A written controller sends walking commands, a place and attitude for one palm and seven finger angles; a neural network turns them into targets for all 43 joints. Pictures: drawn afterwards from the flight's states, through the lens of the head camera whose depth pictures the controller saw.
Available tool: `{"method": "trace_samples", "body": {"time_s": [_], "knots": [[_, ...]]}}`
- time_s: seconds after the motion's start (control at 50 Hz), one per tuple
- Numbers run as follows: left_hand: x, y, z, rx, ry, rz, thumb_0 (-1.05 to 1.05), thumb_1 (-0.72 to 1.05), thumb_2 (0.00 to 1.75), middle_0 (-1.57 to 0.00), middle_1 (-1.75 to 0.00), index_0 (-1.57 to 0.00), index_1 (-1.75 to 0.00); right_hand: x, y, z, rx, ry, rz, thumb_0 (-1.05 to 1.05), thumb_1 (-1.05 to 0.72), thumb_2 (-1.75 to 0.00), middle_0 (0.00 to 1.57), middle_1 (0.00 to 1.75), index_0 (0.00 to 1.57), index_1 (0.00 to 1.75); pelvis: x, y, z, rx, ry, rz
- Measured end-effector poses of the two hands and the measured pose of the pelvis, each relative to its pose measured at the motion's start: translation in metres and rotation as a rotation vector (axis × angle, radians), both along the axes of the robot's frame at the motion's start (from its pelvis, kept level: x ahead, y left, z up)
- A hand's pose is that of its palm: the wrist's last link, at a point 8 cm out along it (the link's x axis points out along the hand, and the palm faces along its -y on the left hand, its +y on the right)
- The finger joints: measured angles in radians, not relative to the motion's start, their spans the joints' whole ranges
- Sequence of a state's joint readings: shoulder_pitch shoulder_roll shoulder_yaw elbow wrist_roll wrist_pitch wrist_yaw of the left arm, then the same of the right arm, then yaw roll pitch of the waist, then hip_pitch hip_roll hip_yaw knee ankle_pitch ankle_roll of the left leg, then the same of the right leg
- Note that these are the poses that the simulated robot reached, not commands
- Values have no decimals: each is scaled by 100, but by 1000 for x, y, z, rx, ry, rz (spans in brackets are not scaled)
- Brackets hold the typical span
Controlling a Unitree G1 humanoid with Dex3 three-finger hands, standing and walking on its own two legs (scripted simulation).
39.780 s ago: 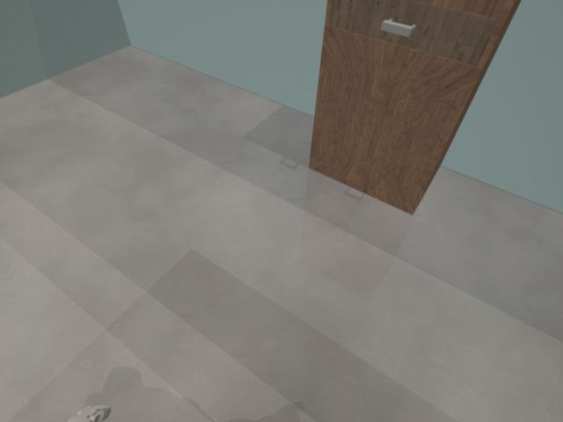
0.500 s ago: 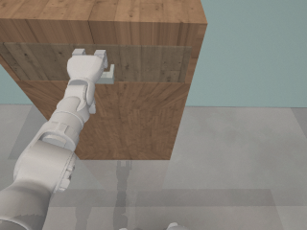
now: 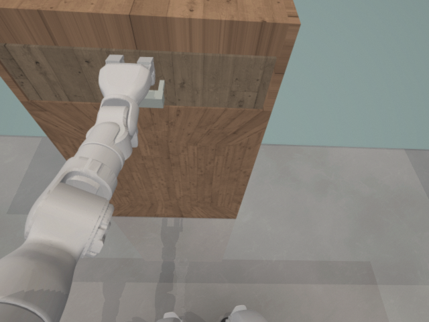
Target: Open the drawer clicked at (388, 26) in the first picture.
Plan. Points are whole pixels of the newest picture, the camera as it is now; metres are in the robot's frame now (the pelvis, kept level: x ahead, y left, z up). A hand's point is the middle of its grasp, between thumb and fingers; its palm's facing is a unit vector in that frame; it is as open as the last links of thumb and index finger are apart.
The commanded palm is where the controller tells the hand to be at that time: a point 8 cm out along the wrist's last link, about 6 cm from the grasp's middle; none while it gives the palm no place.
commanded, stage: lift the hand off the handle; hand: left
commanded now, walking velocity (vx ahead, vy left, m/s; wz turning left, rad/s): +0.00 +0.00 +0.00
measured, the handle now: (140, 91) +0.56 +0.11 +0.08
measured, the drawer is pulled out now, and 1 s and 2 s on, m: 0.00 0.00 0.00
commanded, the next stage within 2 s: draw the hand back to the body in 1.24 s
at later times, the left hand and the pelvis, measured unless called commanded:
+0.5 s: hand (129, 92) +0.52 +0.12 +0.11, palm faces +0.00 -0.03 -1.00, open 13.5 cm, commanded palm +0.51 +0.12 +0.19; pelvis +0.02 +0.00 +0.02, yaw +0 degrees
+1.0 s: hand (127, 55) +0.52 +0.11 +0.19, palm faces -0.01 -0.01 -1.00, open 13.5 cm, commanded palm +0.51 +0.12 +0.27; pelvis +0.04 -0.02 +0.03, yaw +1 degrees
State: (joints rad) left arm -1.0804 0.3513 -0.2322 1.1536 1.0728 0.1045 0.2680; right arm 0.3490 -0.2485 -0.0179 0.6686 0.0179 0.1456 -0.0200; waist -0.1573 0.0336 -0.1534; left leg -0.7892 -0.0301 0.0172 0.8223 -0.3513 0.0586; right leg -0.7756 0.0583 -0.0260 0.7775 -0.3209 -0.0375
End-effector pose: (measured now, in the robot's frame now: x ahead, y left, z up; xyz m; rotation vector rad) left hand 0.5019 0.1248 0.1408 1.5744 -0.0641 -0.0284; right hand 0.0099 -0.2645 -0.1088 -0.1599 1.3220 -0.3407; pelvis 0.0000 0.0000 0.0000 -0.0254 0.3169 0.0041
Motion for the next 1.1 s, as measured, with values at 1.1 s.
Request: {"method": "trace_samples", "body": {"time_s": [1.1], "knots": [[1,-12,116,-12,48,-27,0,-49,30,-37,-122,-39,-122,114,-12,20,60,-194,98,1,-91,-90,20,30,20,30,35,-22,34,37,-161,11]]}}
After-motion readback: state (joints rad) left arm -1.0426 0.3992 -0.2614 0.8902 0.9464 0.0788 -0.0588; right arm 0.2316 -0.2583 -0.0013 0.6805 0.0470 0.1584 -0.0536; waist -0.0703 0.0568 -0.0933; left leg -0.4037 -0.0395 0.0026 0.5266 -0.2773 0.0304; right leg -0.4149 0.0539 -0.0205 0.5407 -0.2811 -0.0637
